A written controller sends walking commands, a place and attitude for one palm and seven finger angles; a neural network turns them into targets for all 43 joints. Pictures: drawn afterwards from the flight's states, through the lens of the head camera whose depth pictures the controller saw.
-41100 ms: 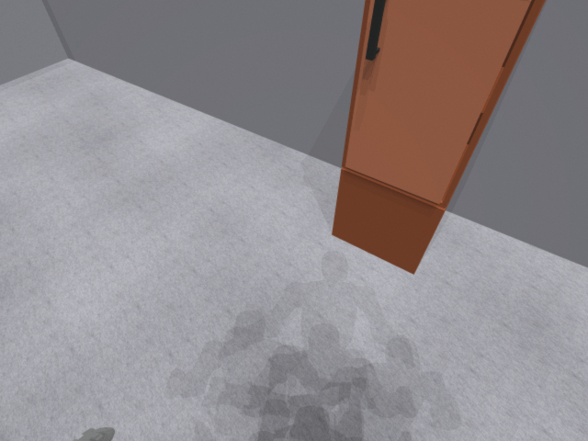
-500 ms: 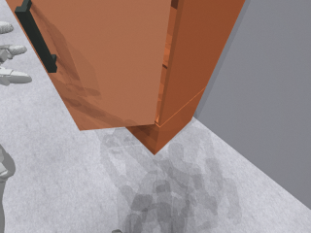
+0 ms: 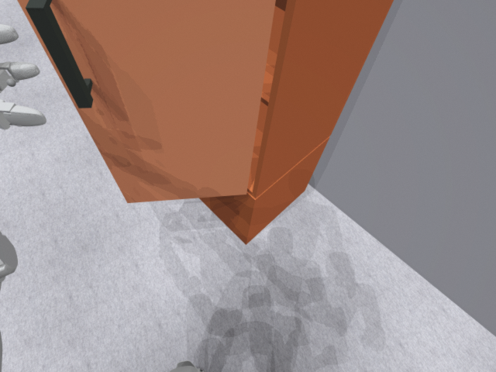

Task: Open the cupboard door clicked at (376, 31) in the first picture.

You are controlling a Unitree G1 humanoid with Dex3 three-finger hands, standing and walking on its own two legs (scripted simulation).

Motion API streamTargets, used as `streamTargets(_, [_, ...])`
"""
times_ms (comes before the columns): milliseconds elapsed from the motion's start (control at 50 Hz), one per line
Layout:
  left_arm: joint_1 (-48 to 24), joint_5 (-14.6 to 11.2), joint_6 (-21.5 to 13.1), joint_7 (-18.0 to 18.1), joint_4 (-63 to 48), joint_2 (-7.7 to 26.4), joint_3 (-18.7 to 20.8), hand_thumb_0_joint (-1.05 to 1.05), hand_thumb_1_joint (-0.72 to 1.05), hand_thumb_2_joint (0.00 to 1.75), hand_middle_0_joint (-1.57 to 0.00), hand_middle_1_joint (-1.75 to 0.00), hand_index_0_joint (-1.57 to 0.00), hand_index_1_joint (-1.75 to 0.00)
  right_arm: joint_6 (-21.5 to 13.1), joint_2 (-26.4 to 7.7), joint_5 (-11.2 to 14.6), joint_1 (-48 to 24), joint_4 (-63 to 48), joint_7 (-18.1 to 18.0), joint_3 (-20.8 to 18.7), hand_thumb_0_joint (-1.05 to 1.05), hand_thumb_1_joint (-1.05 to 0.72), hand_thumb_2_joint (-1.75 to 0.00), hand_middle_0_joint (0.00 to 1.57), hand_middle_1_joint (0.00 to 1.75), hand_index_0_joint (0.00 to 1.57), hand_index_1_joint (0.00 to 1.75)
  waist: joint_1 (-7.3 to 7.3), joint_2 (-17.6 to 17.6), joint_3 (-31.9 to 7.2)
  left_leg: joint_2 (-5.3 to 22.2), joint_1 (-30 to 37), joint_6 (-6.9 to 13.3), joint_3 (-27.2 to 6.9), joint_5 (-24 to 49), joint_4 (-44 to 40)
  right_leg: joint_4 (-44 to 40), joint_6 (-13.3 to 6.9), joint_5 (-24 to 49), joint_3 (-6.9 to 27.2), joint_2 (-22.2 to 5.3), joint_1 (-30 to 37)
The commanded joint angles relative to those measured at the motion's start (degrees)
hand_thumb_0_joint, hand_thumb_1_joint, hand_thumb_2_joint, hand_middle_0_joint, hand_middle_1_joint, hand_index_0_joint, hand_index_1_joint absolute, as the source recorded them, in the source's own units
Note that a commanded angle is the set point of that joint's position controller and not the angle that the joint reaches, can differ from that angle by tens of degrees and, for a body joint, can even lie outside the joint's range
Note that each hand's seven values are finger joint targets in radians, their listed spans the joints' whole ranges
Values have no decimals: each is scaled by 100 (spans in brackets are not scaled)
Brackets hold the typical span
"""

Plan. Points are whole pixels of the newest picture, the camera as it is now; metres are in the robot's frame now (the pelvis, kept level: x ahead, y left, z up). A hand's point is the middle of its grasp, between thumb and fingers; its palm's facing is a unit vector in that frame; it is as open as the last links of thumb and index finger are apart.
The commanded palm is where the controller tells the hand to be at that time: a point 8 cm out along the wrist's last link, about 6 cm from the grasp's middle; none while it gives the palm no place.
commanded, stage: slide the fingers in behind the handle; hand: left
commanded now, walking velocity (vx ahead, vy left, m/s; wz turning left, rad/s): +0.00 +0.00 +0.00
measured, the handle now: (67, 53) +0.56 +0.24 +0.17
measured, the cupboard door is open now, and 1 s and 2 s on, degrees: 53 53 53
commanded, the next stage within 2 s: close the thumb around the handle in 1.64 s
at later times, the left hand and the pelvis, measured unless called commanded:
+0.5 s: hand (36, 80) +0.50 +0.26 +0.17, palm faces +0.06 -1.00 +0.03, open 14.0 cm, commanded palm +0.47 +0.31 +0.17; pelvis +0.00 +0.01 +0.00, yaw -1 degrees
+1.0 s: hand (64, 81) +0.49 +0.23 +0.17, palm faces +0.06 -1.00 +0.03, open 14.0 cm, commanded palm +0.47 +0.27 +0.17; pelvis -0.01 +0.00 +0.00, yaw +0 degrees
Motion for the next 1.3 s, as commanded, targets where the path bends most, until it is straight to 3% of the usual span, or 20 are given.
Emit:
streamTargets(0, [-2629,-172,-346,-56,-1103,1751,111,0,-50,30,-30,-120,-30,-120,-99,-1099,-1,861,-211,-95,-372,0,-90,-90,20,30,20,30,-71,658,-2109,-108,2464,178,-377,1919,-152,-450,81,2053,178,91,-237])
streamTargets(120, [-2739,-157,-384,-28,-1536,1583,29,0,-50,30,-30,-120,-30,-120,-115,-1063,-43,973,-194,-65,-411,0,-90,-90,20,30,20,30,-39,1132,-2521,-87,2939,128,-444,2288,-116,-404,32,2107,126,122,-353])
streamTargets(240, [-2500,-230,-267,82,-1559,1250,-57,0,-50,30,-30,-120,-30,-120,-122,-1046,-53,963,-165,0,-433,0,-90,-90,20,30,20,30,9,941,-2270,-69,2881,129,-450,2258,-179,-435,26,2041,64,141,-399])
streamTargets(280, [-2299,-214,-278,201,-1763,1492,209,0,-50,30,-30,-120,-30,-120,-116,-1059,-76,986,-234,11,-435,0,-90,-90,20,30,20,30,152,968,-2507,-81,2936,127,-442,2533,-167,-371,-9,2213,61,139,-181])
streamTargets(320, [-2258,-197,-254,285,-1748,1172,35,0,-50,30,-30,-120,-30,-120,-123,-996,-69,917,-257,49,-441,0,-90,-90,20,30,20,30,115,956,-2361,-78,2930,116,-418,2472,-170,-392,15,2199,47,151,-257])
streamTargets(440, [-2271,-215,-320,458,-1952,1110,78,0,-50,30,-30,-120,-30,-120,-155,-992,-61,831,-278,63,-448,0,-90,-90,20,30,20,30,109,687,-2312,-69,2889,125,-404,2407,-211,-389,25,2268,71,143,-98])
streamTargets(500, [-2098,-211,-303,498,-1970,997,57,0,-50,30,-30,-120,-30,-120,-164,-971,-48,769,-316,78,-444,0,-90,-90,20,30,20,30,180,817,-2277,-85,2947,115,-386,2435,-203,-381,8,2272,74,134,-111])
streamTargets(560, [-2150,-241,-215,503,-1790,820,-91,0,-50,30,-30,-120,-30,-120,-176,-964,-31,729,-312,58,-438,0,-90,-90,20,30,20,30,106,546,-2015,-90,2707,138,-363,2121,-260,-432,30,2154,91,116,-96])
streamTargets(640, [-2717,-206,-264,590,-1861,607,-357,0,-50,30,-30,-120,-30,-120,-228,-952,-40,710,-236,35,-421,0,-90,-90,20,30,20,30,-61,687,-1934,-89,2760,133,-405,1824,-277,-479,40,1870,112,85,-315])
streamTargets(700, [-2733,-252,-389,646,-1963,531,-328,0,-50,30,-30,-120,-30,-120,-287,-936,-54,700,-207,47,-421,0,-90,-90,20,30,20,30,-19,757,-2277,-101,2938,119,-430,1989,-230,-433,24,1985,134,84,-204])
streamTargets(780, [-2746,-261,-321,710,-1678,322,-464,0,-50,30,-30,-120,-30,-120,-315,-939,-55,748,-141,45,-413,0,-90,-90,20,30,20,30,-80,496,-2015,-109,2747,148,-434,1850,-240,-463,28,1903,114,74,-245])
streamTargets(800, [-2786,-216,-301,741,-1680,495,-361,0,-50,30,-30,-120,-30,-120,-323,-957,-58,714,-143,52,-408,0,-90,-90,20,30,20,30,-21,648,-2103,-113,2707,131,-426,1809,-256,-436,34,1897,136,65,-218])
streamTargets(880, [-2863,-209,-336,853,-1863,137,-570,0,-50,30,-30,-120,-30,-120,-362,-905,-87,745,-148,88,-424,0,-90,-90,20,30,20,30,-55,687,-2217,-123,2846,133,-436,1925,-209,-428,14,1937,116,77,-213])
streamTargets(900, [-2757,-200,-334,888,-1811,409,-334,0,-50,30,-30,-120,-30,-120,-357,-939,-79,756,-138,91,-433,0,-90,-90,20,30,20,30,13,586,-2289,-109,2790,128,-436,1886,-229,-428,28,1949,126,81,-143])
streamTargets(980, [-2749,-141,-320,967,-1694,588,-236,0,-50,30,-30,-120,-30,-120,-340,-944,-83,777,-162,90,-413,0,-90,-90,20,30,20,30,34,412,-2136,-153,2394,171,-355,1731,-249,-428,45,2033,179,61,111])
streamTargets(1020, [-2862,-94,-396,1019,-1983,425,-340,0,-50,30,-30,-120,-30,-120,-366,-895,-89,763,-174,121,-435,0,-90,-90,20,30,20,30,35,759,-2380,-149,2704,144,-355,1874,-234,-412,43,2087,169,77,20])
streamTargets(1100, [-2493,-145,-376,1024,-1742,558,-154,0,-50,30,-30,-120,-30,-120,-332,-910,-75,767,-185,123,-428,0,-90,-90,20,30,20,30,106,380,-2177,-162,2366,172,-281,1817,-262,-435,60,2261,205,86,283])
streamTargets(1140, [-2651,-106,-302,1018,-1688,441,-305,0,-50,30,-30,-120,-30,-120,-326,-907,-69,786,-160,116,-432,0,-90,-90,20,30,20,30,16,365,-2004,-160,2298,180,-280,1667,-287,-464,71,2149,199,76,176])
streamTargets(1180, [-2730,-122,-349,1052,-1935,404,-314,0,-50,30,-30,-120,-30,-120,-341,-887,-79,788,-184,120,-437,0,-90,-90,20,30,20,30,30,601,-2169,-181,2457,193,-248,1783,-253,-467,56,2237,227,70,217])
streamTargets(1280, [-2586,-155,-426,1084,-2077,335,-277,0,-50,30,-30,-120,-30,-120,-338,-866,-82,808,-157,134,-455,0,-90,-90,20,30,20,30,68,513,-2298,-161,2618,172,-271,2097,-245,-410,38,2467,177,91,317])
